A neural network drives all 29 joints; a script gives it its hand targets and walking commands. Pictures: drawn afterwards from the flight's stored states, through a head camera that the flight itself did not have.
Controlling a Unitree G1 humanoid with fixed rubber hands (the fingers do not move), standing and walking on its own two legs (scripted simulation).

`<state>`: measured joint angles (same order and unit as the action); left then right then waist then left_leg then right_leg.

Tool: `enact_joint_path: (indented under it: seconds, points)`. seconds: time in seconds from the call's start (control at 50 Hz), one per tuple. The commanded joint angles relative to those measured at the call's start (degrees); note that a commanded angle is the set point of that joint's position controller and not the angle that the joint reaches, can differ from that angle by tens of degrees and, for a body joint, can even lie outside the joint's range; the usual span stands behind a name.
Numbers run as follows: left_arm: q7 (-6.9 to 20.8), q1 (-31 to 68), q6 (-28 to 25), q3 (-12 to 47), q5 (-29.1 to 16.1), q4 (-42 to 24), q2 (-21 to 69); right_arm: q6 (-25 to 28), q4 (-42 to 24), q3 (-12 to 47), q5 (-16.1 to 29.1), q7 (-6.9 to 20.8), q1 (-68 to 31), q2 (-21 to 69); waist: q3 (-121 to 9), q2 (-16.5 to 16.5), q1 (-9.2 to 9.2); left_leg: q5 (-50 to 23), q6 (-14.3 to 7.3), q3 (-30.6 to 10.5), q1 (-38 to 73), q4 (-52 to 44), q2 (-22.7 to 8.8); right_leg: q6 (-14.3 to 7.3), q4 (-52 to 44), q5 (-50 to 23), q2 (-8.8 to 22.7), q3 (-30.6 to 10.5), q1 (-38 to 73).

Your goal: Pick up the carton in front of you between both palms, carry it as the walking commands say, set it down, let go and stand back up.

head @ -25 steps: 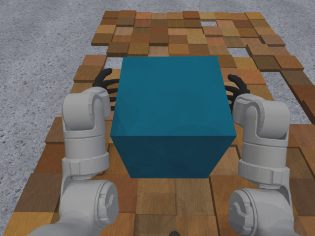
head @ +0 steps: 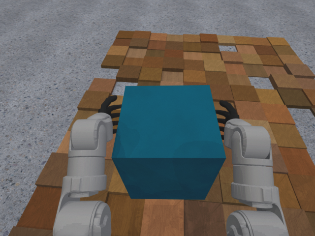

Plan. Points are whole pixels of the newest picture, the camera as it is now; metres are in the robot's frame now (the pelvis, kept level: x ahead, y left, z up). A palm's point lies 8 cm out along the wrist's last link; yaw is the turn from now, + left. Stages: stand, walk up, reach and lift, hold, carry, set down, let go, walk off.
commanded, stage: carry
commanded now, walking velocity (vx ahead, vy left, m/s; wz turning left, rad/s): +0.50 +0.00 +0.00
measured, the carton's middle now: (167, 146) +0.36 +0.01 +0.05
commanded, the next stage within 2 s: none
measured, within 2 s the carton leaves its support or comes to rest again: neither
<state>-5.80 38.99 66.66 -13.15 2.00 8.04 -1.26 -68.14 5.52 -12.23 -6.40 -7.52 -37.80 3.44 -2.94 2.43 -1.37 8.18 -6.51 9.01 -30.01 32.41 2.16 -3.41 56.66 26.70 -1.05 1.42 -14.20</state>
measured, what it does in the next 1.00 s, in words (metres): walks ahead: right foot, then left foot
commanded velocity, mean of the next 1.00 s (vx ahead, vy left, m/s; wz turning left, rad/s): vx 0.50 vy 0.00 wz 0.00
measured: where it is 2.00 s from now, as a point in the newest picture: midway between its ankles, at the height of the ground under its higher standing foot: (176, 124)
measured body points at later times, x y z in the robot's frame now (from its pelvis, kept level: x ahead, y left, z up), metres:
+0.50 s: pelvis +0.27 -0.05 +0.01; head +0.30 -0.06 +0.46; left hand +0.65 +0.10 +0.16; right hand +0.65 -0.20 +0.15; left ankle +0.16 +0.07 -0.63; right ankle +0.34 -0.14 -0.71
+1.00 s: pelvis +0.55 -0.04 +0.01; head +0.58 -0.03 +0.46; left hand +0.94 +0.11 +0.11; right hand +0.92 -0.20 +0.11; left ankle +0.61 +0.04 -0.72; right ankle +0.41 -0.15 -0.62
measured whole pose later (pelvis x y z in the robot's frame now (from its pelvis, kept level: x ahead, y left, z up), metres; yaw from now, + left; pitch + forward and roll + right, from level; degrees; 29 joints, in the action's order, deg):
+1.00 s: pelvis +0.55 -0.04 +0.01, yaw -2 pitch +4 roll +0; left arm -5.9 41.1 69.9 -13.1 3.8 14.0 -1.4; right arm -70.8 12.0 -13.3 -6.1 -7.3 -39.9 2.5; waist -1.2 1.3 0.8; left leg 11.8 -4.8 10.0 -23.1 31.2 -0.6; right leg 2.5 67.6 28.9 0.4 0.5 -21.3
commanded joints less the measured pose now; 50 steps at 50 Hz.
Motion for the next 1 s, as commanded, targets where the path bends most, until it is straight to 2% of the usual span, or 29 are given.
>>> enact_joint_path:
  seconds: [0.0, 0.02, 0.06, 0.1, 0.16, 0.24, 0.28, 0.32, 0.34, 0.36, 0.38, 0.4, 0.42, 0.44, 0.46, 0.48, 0.5, 0.56, 0.64, 0.7, 0.78, 0.82, 0.84, 0.86, 0.88, 0.9, 0.92, 0.94, 0.98]
  points:
    - [14.7, 36.7, 1.3, 38.4, -23.9, -0.6, 66.7, 0.9, -0.2, 34.2, 22.3, 13.5, -32.2, 56.3, -30.8, -10.8, 6.60, -7.7, -11.8, -35.9, 48.4, -8.7, -22.7, 0.4, 21.8, 1.0, 1.1, -4.9, -32.5]
    - [14.4, 38.6, 0.7, 38.3, -24.1, -2.5, 67.9, 1.5, -3.8, 35.9, 24.5, 13.9, -37.1, 59.1, -28.2, -6.8, 5.54, -10.3, -9.6, -32.4, 43.8, -9.3, -21.4, 0.8, 19.6, -2.0, 2.6, -4.4, -32.4]
    - [13.1, 39.4, -0.1, 38.0, -23.6, -6.2, 68.8, 2.3, -8.9, 39.1, 28.7, 14.4, -44.1, 63.4, -26.7, -4.5, 4.11, -8.1, -7.1, -27.2, 35.6, -11.4, -19.1, 1.6, 13.8, -4.9, 4.4, -3.9, -27.4]
    - [11.8, 36.3, -0.5, 38.0, -22.1, -8.0, 68.6, 2.7, -11.7, 40.9, 31.1, 14.6, -45.3, 64.9, -26.3, -6.0, 4.00, -6.8, -6.4, -23.0, 32.7, -12.9, -17.6, 2.5, 8.1, -5.8, 4.7, -2.2, -25.5]
    - [10.4, 32.2, -1.2, 38.4, -19.5, -9.6, 66.6, 3.1, -12.5, 42.3, 32.1, 15.0, -42.5, 64.7, -26.0, -8.7, 4.18, -12.5, -6.7, -18.6, 34.3, -13.4, -16.4, 3.7, -1.0, -8.6, 4.6, 0.7, -26.4]
    - [9.9, 30.9, -1.5, 40.1, -18.3, -12.2, 63.7, 3.3, -13.3, 43.4, 31.9, 15.3, -40.0, 62.0, -24.5, -9.3, 5.20, -19.0, -5.3, -15.3, 38.4, -11.3, -15.3, 3.3, -11.2, -18.0, 4.6, 1.9, -27.5]
    - [10.0, 32.3, -1.1, 40.9, -18.9, -13.8, 61.7, 3.0, -14.4, 43.6, 31.6, 15.0, -40.1, 59.9, -23.0, -9.3, 5.29, -20.0, -3.7, -11.8, 36.1, -10.5, -14.3, 2.7, -18.7, -19.5, 2.9, 4.0, -22.1]
    - [10.0, 34.5, 0.0, 41.3, -20.3, -15.5, 59.4, 2.1, -15.7, 43.4, 31.5, 14.4, -40.6, 56.9, -22.0, -11.1, 5.44, -21.9, -1.9, -9.1, 34.0, -8.3, -13.5, 1.7, -24.6, -21.1, 0.9, 6.3, -16.0]
    - [10.0, 35.4, 0.7, 41.1, -20.9, -15.8, 58.1, 1.5, -15.9, 43.0, 31.3, 14.0, -40.9, 55.3, -22.3, -11.4, 4.52, -25.0, -0.8, -7.6, 32.9, -4.9, -13.0, 0.9, -28.3, -22.8, 0.2, 6.9, -11.3]
    - [10.0, 35.4, 1.6, 40.4, -21.0, -15.2, 56.6, 0.6, -15.4, 42.5, 31.1, 13.6, -40.5, 54.1, -24.9, -9.3, 2.44, -27.1, 1.3, -3.8, 29.8, 3.5, -11.0, -0.2, -32.9, -24.4, -1.1, 9.1, -0.8]
    - [10.1, 33.6, 2.5, 39.4, -20.9, -13.7, 54.8, -0.4, -14.7, 41.8, 30.9, 13.2, -40.4, 52.3, -28.7, -5.8, -0.06, -17.9, 3.6, -2.8, 19.3, 12.1, -9.5, -2.1, -30.1, -23.5, 4.8, 3.0, 14.0]
    - [10.1, 34.0, 2.7, 37.6, -19.7, -12.0, 51.9, -1.5, -14.4, 40.6, 31.0, 13.0, -42.0, 51.9, -35.9, 9.6, -2.03, -3.7, 6.5, -2.6, 1.1, 29.8, -3.3, -10.0, -28.8, -25.6, 18.1, -21.3, 31.4]
    - [10.0, 31.9, 3.6, 37.2, -20.5, -10.0, 52.7, -2.5, -13.4, 39.7, 30.5, 12.9, -42.0, 51.0, -34.0, 17.2, -3.15, 21.5, 6.8, -5.6, -12.3, 39.2, 2.1, -11.9, -32.0, -35.4, 20.7, -30.8, 36.1]
    - [10.2, 34.5, 4.3, 37.6, -21.8, -12.0, 53.1, -2.9, -13.0, 39.0, 30.2, 12.6, -43.5, 51.6, -32.0, 12.6, -3.02, 22.7, 5.6, -9.2, -17.6, 45.5, -0.6, -11.3, -29.5, -39.3, 20.8, -26.7, 36.6]
    - [10.4, 37.6, 4.9, 37.9, -23.0, -13.4, 54.6, -3.5, -13.5, 37.8, 29.6, 12.2, -44.6, 51.2, -30.3, 4.7, -4.10, 21.0, 5.2, -9.8, -18.9, 45.1, -2.0, -9.6, -28.4, -39.8, 20.3, -23.9, 33.8]
    - [10.6, 41.3, 5.3, 38.2, -24.4, -15.4, 55.7, -4.1, -13.6, 37.2, 29.0, 11.8, -45.8, 51.6, -28.2, 0.9, -4.07, 18.8, 4.8, -10.3, -18.4, 42.3, -3.3, -8.1, -29.1, -36.6, 19.5, -21.7, 29.3]
    - [10.8, 44.7, 5.9, 38.5, -25.6, -16.8, 56.6, -4.6, -13.2, 36.0, 28.2, 11.4, -46.2, 51.6, -26.9, 0.3, -3.14, 17.2, 4.6, -10.3, -16.6, 39.4, -4.3, -7.2, -30.8, -32.3, 18.9, -20.2, 24.7]
    - [11.8, 48.6, 7.4, 37.9, -27.3, -15.8, 58.4, -6.1, -10.4, 33.6, 25.1, 10.3, -45.8, 50.9, -25.1, 2.3, -2.32, 15.4, 4.8, -8.3, -13.9, 31.9, -4.5, -7.6, -34.6, -27.2, 18.5, -17.1, 18.8]
    - [13.0, 49.9, 8.3, 36.4, -27.9, -11.4, 60.3, -6.9, -7.1, 32.0, 22.4, 9.8, -46.9, 51.1, -21.7, 3.7, -2.63, 6.1, 4.9, -6.3, -12.8, 19.6, -5.0, -7.1, -37.1, -32.8, 17.6, -12.4, 17.8]
    - [13.5, 49.3, 8.2, 35.1, -27.1, -7.3, 61.7, -6.8, -3.9, 31.0, 21.5, 9.9, -46.2, 52.0, -19.9, 3.8, -2.91, -1.5, 4.5, -4.5, -11.1, 12.4, -3.9, -5.1, -36.7, -37.4, 15.8, -8.7, 20.2]
    - [13.9, 47.2, 7.2, 33.4, -25.2, -1.8, 64.0, -6.1, 0.7, 30.1, 21.3, 11.0, -44.6, 54.4, -15.8, 4.1, -3.29, -4.2, 3.6, -2.0, -9.3, 2.8, -3.1, -2.8, -36.0, -43.7, 15.1, -5.9, 23.9]
    - [14.0, 46.0, 6.3, 33.0, -24.4, 0.5, 65.5, -5.5, 2.6, 29.7, 21.6, 11.8, -43.3, 56.2, -16.3, 4.6, -1.74, -5.6, 2.6, 0.2, 0.2, -3.6, -0.5, -0.2, -32.0, -55.9, 13.5, -1.9, 22.3]
    - [14.1, 44.9, 5.8, 32.9, -24.1, 1.5, 66.2, -5.0, 3.2, 29.6, 21.8, 12.3, -43.0, 57.1, -18.2, 4.5, 0.01, -7.8, 2.2, 1.7, 9.2, -6.9, 0.6, 1.8, -27.8, -59.0, 12.5, -0.1, 19.9]
    - [14.1, 44.0, 5.2, 33.0, -23.6, 1.8, 66.9, -4.5, 3.9, 29.4, 22.0, 12.8, -42.0, 58.1, -21.2, 2.7, 2.78, -10.1, 2.1, 2.8, 21.5, -10.2, 0.9, 3.8, -20.6, -55.9, 10.7, 2.3, 15.0]
    - [14.2, 43.8, 4.5, 33.1, -23.0, 2.1, 67.4, -3.8, 4.4, 29.3, 22.3, 13.4, -41.8, 58.5, -25.3, -2.5, 4.04, -14.2, -0.3, -3.3, 38.6, -6.4, -6.2, 5.4, -9.2, -41.9, 9.3, 2.4, 2.2]
    - [14.4, 42.9, 4.1, 33.3, -22.5, 2.5, 68.6, -3.2, 5.7, 29.4, 22.9, 13.8, -40.7, 59.7, -29.3, -15.1, 3.46, -29.5, -4.3, -21.3, 52.6, -1.7, -20.5, 6.8, 4.0, 0.1, 4.0, 2.1, -13.6]
    - [14.2, 42.1, 3.8, 32.4, -22.5, 3.2, 68.8, -2.6, 6.0, 29.1, 23.2, 14.2, -39.2, 60.0, -29.5, -16.9, 3.37, -22.8, -11.4, -33.5, 55.2, -7.9, -25.2, 5.5, 16.0, 7.5, -2.0, 0.1, -25.3]
    - [14.0, 43.1, 3.2, 33.0, -22.5, 1.3, 69.3, -1.6, 3.8, 30.3, 24.1, 14.3, -41.3, 61.7, -28.5, -15.6, 3.98, -19.3, -13.0, -34.5, 52.5, -8.7, -25.6, 3.5, 21.2, 5.6, 0.5, -2.6, -29.5]
    - [13.3, 44.6, 1.8, 34.5, -23.5, -2.2, 71.2, 0.0, -2.7, 32.9, 27.0, 14.4, -45.9, 64.4, -25.5, -7.0, 4.57, -17.3, -9.0, -26.4, 45.6, -8.7, -21.8, 1.9, 18.5, 2.2, 3.8, -3.3, -31.0]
